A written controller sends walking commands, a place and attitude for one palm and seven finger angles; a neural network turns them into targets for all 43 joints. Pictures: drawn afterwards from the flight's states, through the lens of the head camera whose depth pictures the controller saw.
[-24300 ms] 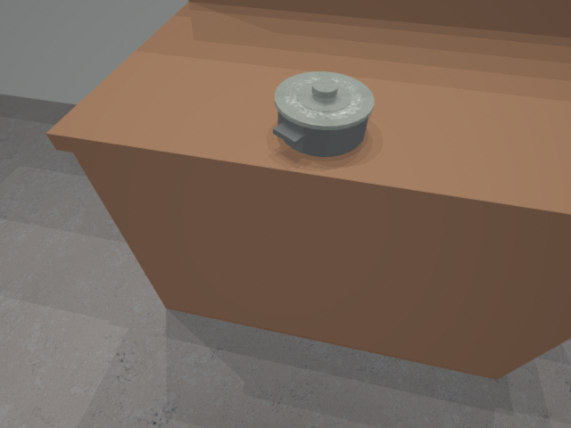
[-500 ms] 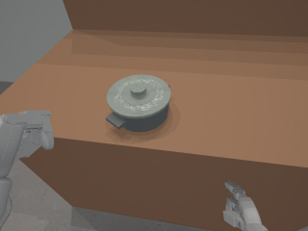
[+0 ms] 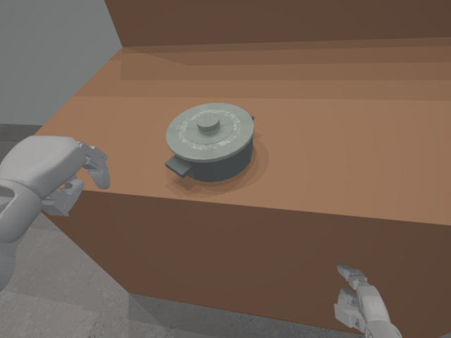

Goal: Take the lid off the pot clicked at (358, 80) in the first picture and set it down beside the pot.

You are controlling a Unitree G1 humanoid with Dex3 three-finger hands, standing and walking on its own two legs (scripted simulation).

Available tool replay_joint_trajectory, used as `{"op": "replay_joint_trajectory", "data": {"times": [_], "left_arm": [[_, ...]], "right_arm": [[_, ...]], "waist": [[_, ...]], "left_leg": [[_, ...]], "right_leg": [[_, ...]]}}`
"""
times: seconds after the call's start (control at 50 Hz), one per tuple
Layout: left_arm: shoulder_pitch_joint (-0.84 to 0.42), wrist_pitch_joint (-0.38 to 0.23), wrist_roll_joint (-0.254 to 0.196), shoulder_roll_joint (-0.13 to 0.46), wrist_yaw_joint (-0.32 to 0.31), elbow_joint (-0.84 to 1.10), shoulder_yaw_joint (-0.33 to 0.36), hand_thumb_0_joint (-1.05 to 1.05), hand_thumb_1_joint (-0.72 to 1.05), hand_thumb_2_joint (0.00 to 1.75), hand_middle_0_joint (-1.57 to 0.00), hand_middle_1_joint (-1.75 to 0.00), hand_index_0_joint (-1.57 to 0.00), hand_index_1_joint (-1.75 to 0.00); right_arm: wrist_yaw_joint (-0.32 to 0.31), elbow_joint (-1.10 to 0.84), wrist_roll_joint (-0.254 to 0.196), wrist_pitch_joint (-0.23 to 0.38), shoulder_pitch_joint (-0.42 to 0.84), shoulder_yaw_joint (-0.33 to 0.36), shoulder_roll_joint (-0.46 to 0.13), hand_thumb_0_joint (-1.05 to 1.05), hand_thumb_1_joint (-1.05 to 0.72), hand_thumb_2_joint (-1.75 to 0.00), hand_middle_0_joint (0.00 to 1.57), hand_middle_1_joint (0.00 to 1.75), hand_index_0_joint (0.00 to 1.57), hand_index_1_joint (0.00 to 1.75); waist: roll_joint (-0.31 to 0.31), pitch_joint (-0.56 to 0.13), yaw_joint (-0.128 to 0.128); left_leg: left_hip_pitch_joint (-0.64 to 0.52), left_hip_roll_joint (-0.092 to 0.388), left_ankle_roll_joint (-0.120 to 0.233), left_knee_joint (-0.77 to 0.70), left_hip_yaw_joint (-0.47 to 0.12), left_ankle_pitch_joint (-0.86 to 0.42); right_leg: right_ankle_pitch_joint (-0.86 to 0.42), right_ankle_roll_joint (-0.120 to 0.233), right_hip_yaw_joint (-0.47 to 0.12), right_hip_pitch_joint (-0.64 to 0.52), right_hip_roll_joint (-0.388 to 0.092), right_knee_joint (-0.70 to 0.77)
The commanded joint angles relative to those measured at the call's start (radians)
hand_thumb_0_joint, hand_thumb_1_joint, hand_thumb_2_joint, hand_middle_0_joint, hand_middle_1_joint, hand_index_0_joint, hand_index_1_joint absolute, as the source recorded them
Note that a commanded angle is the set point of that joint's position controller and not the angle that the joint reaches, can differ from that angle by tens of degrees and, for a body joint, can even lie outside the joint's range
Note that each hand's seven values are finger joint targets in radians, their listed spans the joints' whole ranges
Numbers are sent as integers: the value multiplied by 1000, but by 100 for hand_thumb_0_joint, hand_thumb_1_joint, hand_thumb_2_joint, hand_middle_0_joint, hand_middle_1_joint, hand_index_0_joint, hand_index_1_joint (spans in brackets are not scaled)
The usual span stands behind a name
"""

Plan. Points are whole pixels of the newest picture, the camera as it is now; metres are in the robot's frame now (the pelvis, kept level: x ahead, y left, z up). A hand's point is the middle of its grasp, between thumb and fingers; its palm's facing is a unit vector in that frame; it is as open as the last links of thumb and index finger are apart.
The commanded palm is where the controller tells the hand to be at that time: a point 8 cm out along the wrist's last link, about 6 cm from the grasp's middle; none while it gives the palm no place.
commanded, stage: reach forward and open the fingers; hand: left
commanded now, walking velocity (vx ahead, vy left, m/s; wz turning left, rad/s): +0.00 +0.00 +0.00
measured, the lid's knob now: (208, 122) +0.47 +0.10 +0.15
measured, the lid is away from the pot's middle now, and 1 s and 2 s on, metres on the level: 0.00 0.00 0.00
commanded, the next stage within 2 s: move the open hand above the knob in 0.46 s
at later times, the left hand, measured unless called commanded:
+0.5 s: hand (90, 159) +0.30 +0.24 +0.21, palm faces -0.07 +0.03 -1.00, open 9.7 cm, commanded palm +0.27 +0.24 +0.28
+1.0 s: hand (125, 131) +0.36 +0.20 +0.22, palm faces -0.06 -0.01 -1.00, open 9.8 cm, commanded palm +0.31 +0.20 +0.28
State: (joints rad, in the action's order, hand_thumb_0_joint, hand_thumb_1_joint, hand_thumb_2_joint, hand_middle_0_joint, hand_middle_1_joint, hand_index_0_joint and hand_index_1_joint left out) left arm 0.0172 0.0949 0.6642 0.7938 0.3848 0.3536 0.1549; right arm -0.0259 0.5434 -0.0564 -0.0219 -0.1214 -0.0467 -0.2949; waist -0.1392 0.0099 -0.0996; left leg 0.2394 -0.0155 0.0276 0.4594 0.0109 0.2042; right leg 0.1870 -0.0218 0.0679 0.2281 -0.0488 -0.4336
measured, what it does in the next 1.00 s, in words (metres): stands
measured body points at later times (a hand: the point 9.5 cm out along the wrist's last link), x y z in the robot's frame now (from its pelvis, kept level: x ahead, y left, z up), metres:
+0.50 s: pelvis -0.01 +0.00 +0.00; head -0.01 -0.05 +0.45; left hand +0.30 +0.24 +0.26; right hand +0.20 -0.22 -0.09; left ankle +0.03 +0.10 -0.74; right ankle +0.03 -0.13 -0.74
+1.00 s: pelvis +0.01 +0.00 +0.00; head +0.02 -0.06 +0.45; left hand +0.35 +0.20 +0.27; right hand +0.22 -0.22 -0.10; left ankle +0.03 +0.10 -0.74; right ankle +0.03 -0.13 -0.74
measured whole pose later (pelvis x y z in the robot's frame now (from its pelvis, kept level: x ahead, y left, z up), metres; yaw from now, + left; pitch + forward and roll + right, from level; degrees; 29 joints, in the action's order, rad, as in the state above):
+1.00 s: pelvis +0.01 +0.00 +0.00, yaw -1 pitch +0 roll +0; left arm -0.44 0.19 0.74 0.69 0.50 0.11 -0.04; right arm 0.01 0.54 -0.07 -0.06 -0.11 -0.05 -0.30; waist -0.13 0.01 -0.06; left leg 0.23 -0.02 0.03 0.44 0.03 0.21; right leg 0.21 -0.02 0.05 0.25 -0.06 -0.46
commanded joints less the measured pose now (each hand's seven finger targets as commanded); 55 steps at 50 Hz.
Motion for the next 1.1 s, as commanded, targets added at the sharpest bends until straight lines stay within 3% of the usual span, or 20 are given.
{"op": "replay_joint_trajectory", "data": {"times": [0.0, 0.04, 0.1, 0.14, 0.18, 0.24, 0.3, 0.44, 0.48, 0.6, 0.66, 0.7, 0.76, 0.78, 0.8, 0.86, 0.9, 0.94, 1.0, 1.08], "left_arm": [[-266, -10, 1, 278, 24, 66, 189, 0, -15, 159, -100, -33, -100, -33], [-334, -17, 0, 288, 33, 46, 181, 0, -22, 164, -98, -26, -98, -26], [-416, -26, -5, 296, 50, 46, 172, 0, -31, 170, -94, -15, -94, -15], [-450, -33, -5, 292, 54, 28, 163, 0, -37, 174, -91, -8, -91, -8], [-409, -26, 6, 284, 52, -32, 166, 0, -37, 174, -90, -8, -90, -8], [-515, -27, 14, 277, 58, -38, 135, 0, -36, 171, -90, -8, -90, -8], [-555, -26, 16, 265, 60, -18, 116, 0, -36, 168, -89, -8, -89, -8], [-640, -1, 49, 270, 52, -88, 99, 0, -35, 164, -88, -8, -88, -8], [-599, 9, 53, 278, 49, -110, 122, 0, -35, 163, -88, -8, -88, -8], [-670, 22, 49, 199, 73, -51, 36, 0, -34, 162, -88, -8, -88, -8], [-678, 41, 59, 177, 73, -111, 12, 0, -34, 162, -88, -8, -88, -8], [-736, 45, 74, 229, 74, -108, 47, 0, -34, 162, -88, -8, -88, -8], [-818, 53, 82, 209, 65, -76, 14, 0, -34, 162, -88, -8, -88, -8], [-802, 51, 75, 232, 58, -36, 44, 0, -34, 162, -88, -8, -88, -8], [-828, 60, 80, 200, 68, -61, 8, 0, -34, 162, -88, -8, -88, -8], [-784, 88, 87, 180, 68, -126, 3, 0, -34, 162, -88, -8, -88, -8], [-777, 95, 88, 152, 79, -158, -18, 0, -34, 162, -88, -8, -88, -8], [-788, 98, 87, 131, 79, -90, -39, 0, -34, 162, -88, -8, -88, -8], [-769, 104, 83, 112, 85, -14, -51, 0, -34, 162, -88, -8, -88, -8], [-832, 120, 90, 134, 65, -39, -33, 0, -34, 162, -88, -8, -88, -8]], "right_arm": [[2, -168, -4, 50, 164, 43, -100, 0, -90, -90, 20, 30, 20, 30], [-4, -170, -5, 56, 168, 42, -100, 0, -90, -90, 20, 30, 20, 30], [-4, -174, -4, 62, 171, 41, -96, 0, -90, -90, 20, 30, 20, 30], [-9, -172, -6, 69, 167, 45, -94, 0, -90, -90, 20, 30, 20, 30], [-4, -179, -12, 78, 161, 46, -95, 0, -90, -90, 20, 30, 20, 30], [-5, -166, -9, 62, 167, 47, -99, 0, -90, -90, 20, 30, 20, 30], [3, -172, -9, 63, 168, 44, -94, 0, -90, -90, 20, 30, 20, 30], [0, -166, -11, 60, 161, 46, -97, 0, -90, -90, 20, 30, 20, 30], [8, -176, -18, 63, 156, 45, -102, 0, -90, -90, 20, 30, 20, 30], [20, -176, -15, 49, 165, 41, -89, 0, -90, -90, 20, 30, 20, 30], [16, -168, -19, 42, 156, 44, -94, 0, -90, -90, 20, 30, 20, 30], [19, -165, -17, 29, 148, 38, -101, 0, -90, -90, 20, 30, 20, 30], [14, -168, -17, 38, 161, 40, -88, 0, -90, -90, 20, 30, 20, 30], [22, -185, -21, 47, 172, 39, -93, 0, -90, -90, 20, 30, 20, 30], [21, -170, -11, 37, 163, 37, -83, 0, -90, -90, 20, 30, 20, 30], [26, -160, -16, 21, 153, 40, -91, 0, -90, -90, 20, 30, 20, 30], [37, -160, -16, 5, 152, 36, -93, 0, -90, -90, 20, 30, 20, 30], [42, -178, -21, 3, 175, 40, -89, 0, -90, -90, 20, 30, 20, 30], [55, -189, -18, 1, 181, 36, -80, 0, -90, -90, 20, 30, 20, 30], [55, -188, -25, 1, 179, 38, -89, 0, -90, -90, 20, 30, 20, 30]], "waist": [[83, -220, 19], [89, -178, 19], [61, -236, 23], [75, -208, 19], [60, -199, 24], [79, -189, 22], [57, -247, 23], [62, -199, 26], [80, -225, 27], [65, -293, 34], [124, -211, 40], [124, -262, 41], [86, -269, 40], [63, -324, 41], [57, -357, 38], [113, -289, 36], [136, -303, 41], [117, -298, 38], [99, -370, 36], [120, -311, 50]], "left_leg": [[-73, -12, 8, -84, -19, -117], [-55, -11, 9, -90, -19, -76], [-80, -19, 14, -90, -23, -79], [-76, -13, 13, -99, -30, -46], [-90, -15, 12, -74, -28, -38], [-61, -12, 10, -106, -27, -10], [-81, -19, 13, -103, -27, -32], [-58, -14, 10, -109, -29, -9], [-80, -16, 11, -76, -29, -56], [-103, -23, 14, -81, -17, -119], [-75, -19, 15, -86, -14, -76], [-82, -22, 16, -88, -13, -108], [-107, -23, 16, -82, -19, -121], [-144, -26, 18, -50, -25, -178], [-136, -33, 18, -67, -15, -190], [-105, -25, 13, -71, -10, -186], [-93, -30, 15, -67, -2, -203], [-99, -28, 15, -65, -2, -207], [-133, -31, 18, -48, -4, -299], [-142, -21, 18, -34, -16, -279]], "right_leg": [[-18, 15, -1, -58, 43, 74], [24, 9, 0, -37, 40, 81], [23, 14, -6, -57, 42, 74], [62, 11, -3, -40, 40, 74], [59, 22, -16, -14, 51, 64], [89, 18, -4, -25, 39, 66], [63, 25, -7, -49, 42, 60], [83, 28, -3, -21, 42, 52], [36, 37, -14, -24, 53, 40], [-34, 34, -5, -61, 45, 35], [-3, 27, 0, -20, 45, 48], [-27, 34, 0, -55, 50, 42], [-40, 35, -7, -50, 41, 32], [-94, 45, -17, -65, 51, 12], [-103, 42, -13, -96, 45, 18], [-117, 38, -8, -76, 40, 21], [-141, 42, -6, -92, 45, 22], [-147, 40, -7, -84, 39, 15], [-221, 43, -8, -119, 43, -5], [-197, 47, -10, -66, 51, -8]]}}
